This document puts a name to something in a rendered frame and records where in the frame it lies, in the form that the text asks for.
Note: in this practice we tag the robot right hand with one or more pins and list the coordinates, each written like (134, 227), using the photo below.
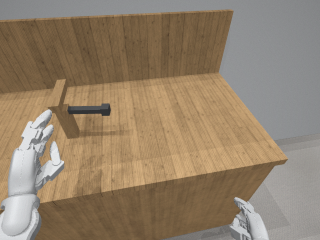
(252, 227)

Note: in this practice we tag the counter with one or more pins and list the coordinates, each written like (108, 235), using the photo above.
(178, 146)

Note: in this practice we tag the tap lever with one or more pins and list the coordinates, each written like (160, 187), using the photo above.
(104, 109)

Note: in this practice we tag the robot left hand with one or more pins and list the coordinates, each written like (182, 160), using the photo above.
(23, 175)

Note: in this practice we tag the robot left forearm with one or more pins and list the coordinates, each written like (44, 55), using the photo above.
(20, 219)

